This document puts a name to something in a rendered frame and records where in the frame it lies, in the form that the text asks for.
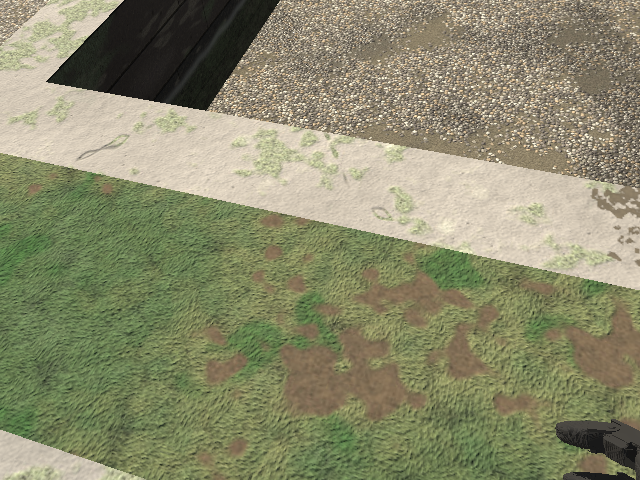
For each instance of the robot right hand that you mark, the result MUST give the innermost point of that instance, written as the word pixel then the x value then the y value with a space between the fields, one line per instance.
pixel 618 441

